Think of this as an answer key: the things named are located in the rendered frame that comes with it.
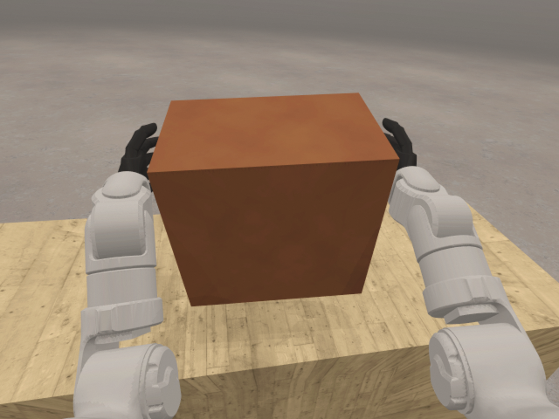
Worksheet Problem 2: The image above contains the carton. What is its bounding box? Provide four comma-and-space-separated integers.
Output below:
147, 93, 400, 306

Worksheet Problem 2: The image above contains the robot right upper arm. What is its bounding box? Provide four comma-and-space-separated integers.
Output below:
429, 323, 559, 419

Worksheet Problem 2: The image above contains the left robot forearm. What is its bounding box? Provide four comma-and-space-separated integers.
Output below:
73, 171, 163, 417

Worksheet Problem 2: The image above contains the pedestal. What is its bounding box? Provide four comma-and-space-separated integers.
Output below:
0, 203, 559, 419

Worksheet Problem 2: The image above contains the robot right hand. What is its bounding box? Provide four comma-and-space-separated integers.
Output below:
383, 118, 417, 171

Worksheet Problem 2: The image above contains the robot left hand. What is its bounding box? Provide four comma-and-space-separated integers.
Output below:
118, 123, 159, 192

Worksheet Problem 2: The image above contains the robot left upper arm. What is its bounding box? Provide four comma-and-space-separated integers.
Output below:
65, 343, 182, 419

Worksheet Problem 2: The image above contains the right robot forearm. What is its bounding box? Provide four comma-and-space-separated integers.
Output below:
388, 166, 547, 395

